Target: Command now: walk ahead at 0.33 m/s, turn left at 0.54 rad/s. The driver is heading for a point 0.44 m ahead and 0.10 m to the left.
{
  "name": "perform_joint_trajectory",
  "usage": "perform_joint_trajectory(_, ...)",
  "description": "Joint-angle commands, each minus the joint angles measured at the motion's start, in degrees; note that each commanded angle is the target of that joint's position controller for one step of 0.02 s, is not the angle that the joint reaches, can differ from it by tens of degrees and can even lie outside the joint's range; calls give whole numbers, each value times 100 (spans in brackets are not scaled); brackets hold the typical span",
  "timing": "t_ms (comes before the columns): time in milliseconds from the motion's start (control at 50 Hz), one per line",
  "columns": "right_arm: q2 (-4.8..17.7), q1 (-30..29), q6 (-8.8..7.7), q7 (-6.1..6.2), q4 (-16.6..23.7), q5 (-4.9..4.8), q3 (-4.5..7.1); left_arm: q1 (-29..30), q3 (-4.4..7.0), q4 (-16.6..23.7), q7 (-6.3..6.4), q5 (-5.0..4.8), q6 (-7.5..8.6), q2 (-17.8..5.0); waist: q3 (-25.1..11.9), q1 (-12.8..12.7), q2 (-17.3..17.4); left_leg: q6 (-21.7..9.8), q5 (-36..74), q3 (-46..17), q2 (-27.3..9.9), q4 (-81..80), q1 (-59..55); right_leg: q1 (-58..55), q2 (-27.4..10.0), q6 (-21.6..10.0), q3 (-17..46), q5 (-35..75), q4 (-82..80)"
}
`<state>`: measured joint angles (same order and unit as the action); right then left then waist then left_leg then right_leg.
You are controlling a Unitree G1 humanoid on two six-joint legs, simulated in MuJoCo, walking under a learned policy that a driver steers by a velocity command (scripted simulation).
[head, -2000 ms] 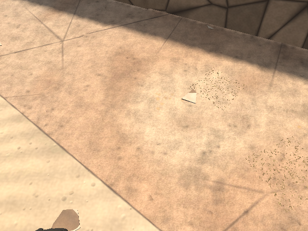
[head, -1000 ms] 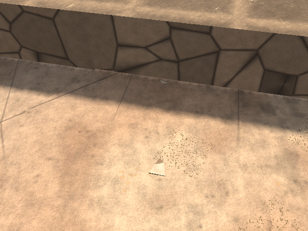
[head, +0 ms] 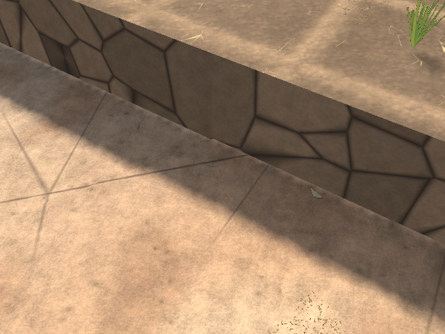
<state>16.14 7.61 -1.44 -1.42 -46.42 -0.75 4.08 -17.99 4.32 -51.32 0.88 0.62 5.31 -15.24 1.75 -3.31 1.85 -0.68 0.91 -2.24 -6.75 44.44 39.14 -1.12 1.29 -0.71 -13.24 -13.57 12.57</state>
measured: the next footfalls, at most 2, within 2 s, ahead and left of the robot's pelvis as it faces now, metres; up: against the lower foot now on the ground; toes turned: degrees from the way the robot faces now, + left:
left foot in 0.14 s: +0.24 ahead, +0.13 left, +0.00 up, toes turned +7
right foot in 0.64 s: +0.30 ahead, -0.06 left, +0.00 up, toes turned +21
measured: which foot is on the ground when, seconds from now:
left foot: up 0.00-0.12, down 0.14-0.64, up 0.66-0.90, down 0.92-1.00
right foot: down 0.00-0.14, up 0.16-0.62, down 0.64-1.00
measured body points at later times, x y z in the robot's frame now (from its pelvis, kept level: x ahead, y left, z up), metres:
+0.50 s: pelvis +0.16 +0.04 -0.01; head +0.19 +0.07 +0.44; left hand +0.24 +0.35 -0.12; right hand +0.37 -0.20 -0.09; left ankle +0.20 +0.12 -0.74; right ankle +0.27 -0.12 -0.70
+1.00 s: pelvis +0.20 +0.03 -0.01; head +0.21 +0.03 +0.44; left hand +0.22 +0.31 -0.12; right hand +0.42 -0.17 -0.12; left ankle +0.13 +0.14 -0.74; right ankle +0.26 -0.10 -0.74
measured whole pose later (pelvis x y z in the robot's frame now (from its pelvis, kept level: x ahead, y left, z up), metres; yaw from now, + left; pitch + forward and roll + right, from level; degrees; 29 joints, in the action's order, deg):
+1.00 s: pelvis +0.20 +0.03 -0.01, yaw +22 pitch +0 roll +0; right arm 14.8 11.1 2.8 1.0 -41.7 0.6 2.9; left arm -9.4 1.4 -46.7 -0.1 0.9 1.3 -13.9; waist 1.9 -1.2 -0.4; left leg 0.8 -15.9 -3.7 0.6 28.2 11.9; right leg 14.6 -1.4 1.8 1.9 -13.9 29.0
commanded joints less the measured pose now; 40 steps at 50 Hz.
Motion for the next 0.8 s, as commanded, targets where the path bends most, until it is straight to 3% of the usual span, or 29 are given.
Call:
perform_joint_trajectory(20,145,-516,-57,-141,603,40,-16,338,217,377,89,-85,-41,-1014,337,70,-399,-49,103,373,112,-581,-396,457,-1641,-771,192,2863,-119)
perform_joint_trajectory(80,442,-190,-1,-203,741,45,120,470,290,423,127,-254,-193,-1216,-65,344,-647,-300,-693,666,503,-826,-960,-22,-1729,-573,127,4385,908)
perform_joint_trajectory(100,627,308,2,-201,660,31,223,564,304,462,132,-300,-244,-1242,-345,618,-636,-442,-752,768,724,-1054,-1547,-18,-1641,-460,88,4733,1678)
perform_joint_trajectory(120,931,1040,-10,-131,478,27,388,587,259,495,116,-309,-272,-1124,-741,984,-407,-636,-124,778,985,-1591,-2570,270,-1343,-209,-30,4339,2820)
perform_joint_trajectory(140,1507,1413,29,29,455,36,544,260,142,581,82,-68,-238,-819,-1201,985,512,-989,2193,-446,129,-1558,-4055,1616,-968,218,-59,1785,4532)
perform_joint_trajectory(160,1941,929,41,95,757,149,540,-337,-45,789,17,144,-155,-285,-2017,253,1521,-2407,3847,-3155,-1407,-1453,-5628,3597,152,627,633,-2770,6766)
perform_joint_trajectory(180,1603,1069,27,7,931,148,455,-88,24,743,-51,-38,-70,-782,-2921,753,599,-2582,2643,-3610,-1552,-2033,-5566,3747,52,509,1871,-2693,7172)
perform_joint_trajectory(200,1288,777,-14,-14,968,109,374,517,57,917,-45,-228,-72,-891,-2194,752,235,-2234,1681,-2876,-1233,-2216,-5021,4062,-167,354,1866,-2138,7019)
perform_joint_trajectory(220,1059,447,-30,2,943,-2,320,690,48,920,37,-168,-118,-803,-1408,553,-158,-1851,1065,-2300,-888,-2347,-4149,4147,-405,327,1801,-1649,6451)
perform_joint_trajectory(240,829,184,-13,52,988,-36,249,748,83,873,132,-59,-204,-878,-1058,415,-128,-1625,726,-1976,-673,-2475,-3432,3925,-578,320,1817,-1350,5979)
perform_joint_trajectory(260,807,49,11,82,1043,35,234,690,113,884,156,-28,-289,-933,-889,257,32,-1545,599,-1846,-523,-2604,-2831,3534,-591,302,1823,-1158,5723)
perform_joint_trajectory(300,916,20,15,121,1112,140,273,553,97,897,168,22,-368,-802,-922,144,164,-1543,961,-1674,-354,-2672,-2386,3170,-451,338,1751,-935,5338)
perform_joint_trajectory(340,1024,113,22,187,1124,101,315,607,61,930,199,35,-390,-694,-1017,160,189,-1522,1159,-1604,-277,-2609,-2400,3198,-355,429,1773,-778,4824)
perform_joint_trajectory(400,1054,139,127,296,1179,29,324,873,42,1021,215,15,-447,-678,-1070,259,294,-1379,110,-1778,-170,-2599,-2454,3283,-282,549,1893,-400,4224)
perform_joint_trajectory(480,1009,103,240,355,1244,51,303,1149,31,1113,176,-33,-437,-675,-841,379,544,-1201,-1224,-2053,-28,-2634,-2338,3140,-181,573,1950,-165,3450)
perform_joint_trajectory(560,874,224,301,322,1225,97,225,1138,16,1141,87,-59,-331,-682,-908,492,690,-1194,-426,-2245,-124,-2252,-2535,2585,-156,472,1809,-426,2763)
perform_joint_trajectory(600,785,154,337,314,1233,61,154,919,9,1094,15,-56,-271,-618,-909,314,656,-1053,55,-2260,-31,-1952,-2567,2008,-121,301,1666,1,1768)
perform_joint_trajectory(620,702,240,351,322,1204,31,115,806,19,1069,-17,-15,-245,-659,-849,236,552,-844,-105,-2173,142,-1793,-2421,1539,-249,161,1714,678,1058)
perform_joint_trajectory(640,515,459,337,324,1204,87,51,770,76,1124,-10,101,-242,-999,-875,368,-85,-505,-980,-1783,511,-1221,-2062,1071,-1061,-128,2418,1312,784)
perform_joint_trajectory(660,433,835,280,294,1224,93,46,1071,146,1179,23,176,-300,-1388,-674,805,-1411,-162,-2740,-845,1369,-514,-1302,848,-1903,-859,3347,2656,760)
perform_joint_trajectory(680,796,482,213,296,1287,151,130,931,81,1152,23,211,-311,-1007,-734,439,-1653,111,-3502,-642,1229,282,-1169,1124,-2382,-1513,3967,2599,603)
perform_joint_trajectory(700,1070,286,210,303,1267,92,236,910,57,1171,23,150,-299,-921,-661,300,-1282,240,-3482,-683,1152,1003,-1063,1078,-2231,-1558,3827,2485,629)
perform_joint_trajectory(720,997,289,257,319,1175,57,258,973,72,1149,37,66,-302,-947,-608,326,-1032,346,-3330,-678,1144,1408,-925,1000,-1982,-1384,3483,2481,731)
perform_joint_trajectory(760,677,413,372,332,1069,81,183,1107,31,1116,60,-58,-315,-854,-512,401,-912,514,-3052,-679,1012,1459,-942,966,-1694,-1141,2986,2641,853)
perform_joint_trajectory(800,304,388,386,308,1043,67,48,1214,-5,1069,37,-40,-388,-736,-543,429,-1060,591,-2826,-233,897,515,-1453,1061,-1278,-945,2430,2771,929)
